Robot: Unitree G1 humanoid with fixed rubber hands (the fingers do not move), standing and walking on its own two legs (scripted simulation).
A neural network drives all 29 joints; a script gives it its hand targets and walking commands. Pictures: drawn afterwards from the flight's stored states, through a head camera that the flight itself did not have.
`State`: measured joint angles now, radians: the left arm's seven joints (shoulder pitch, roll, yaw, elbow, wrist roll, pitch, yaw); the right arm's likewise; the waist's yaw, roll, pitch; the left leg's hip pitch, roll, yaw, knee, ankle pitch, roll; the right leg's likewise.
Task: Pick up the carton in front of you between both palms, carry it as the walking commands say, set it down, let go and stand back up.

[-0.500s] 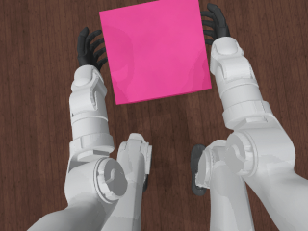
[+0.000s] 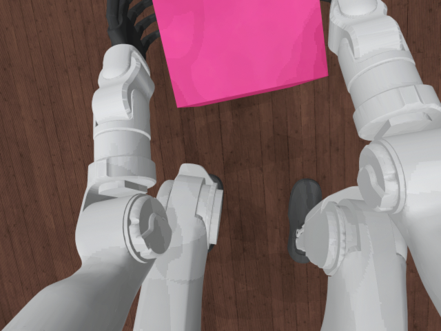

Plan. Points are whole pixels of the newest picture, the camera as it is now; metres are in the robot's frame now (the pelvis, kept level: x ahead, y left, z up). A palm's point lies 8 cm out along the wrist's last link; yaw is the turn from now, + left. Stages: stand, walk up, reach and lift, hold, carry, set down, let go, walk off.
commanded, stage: set down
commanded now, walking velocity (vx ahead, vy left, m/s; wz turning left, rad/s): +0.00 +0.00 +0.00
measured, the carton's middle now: (236, 37) +0.54 +0.06 -0.26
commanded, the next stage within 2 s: none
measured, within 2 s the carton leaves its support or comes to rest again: rests again in 0.32 s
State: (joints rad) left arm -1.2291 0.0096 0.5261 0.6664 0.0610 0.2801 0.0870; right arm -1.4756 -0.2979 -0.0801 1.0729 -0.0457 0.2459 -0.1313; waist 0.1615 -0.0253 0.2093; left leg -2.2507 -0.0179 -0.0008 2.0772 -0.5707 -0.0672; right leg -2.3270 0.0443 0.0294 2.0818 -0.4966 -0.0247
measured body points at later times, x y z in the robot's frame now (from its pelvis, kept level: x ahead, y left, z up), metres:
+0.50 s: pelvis +0.00 +0.00 -0.02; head +0.36 -0.01 +0.24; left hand +0.51 +0.23 -0.17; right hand +0.59 -0.07 -0.18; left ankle +0.11 +0.13 -0.36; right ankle +0.12 -0.11 -0.36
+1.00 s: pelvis +0.00 +0.00 -0.03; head +0.36 -0.02 +0.24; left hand +0.50 +0.23 -0.17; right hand +0.59 -0.07 -0.19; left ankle +0.11 +0.13 -0.36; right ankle +0.12 -0.11 -0.36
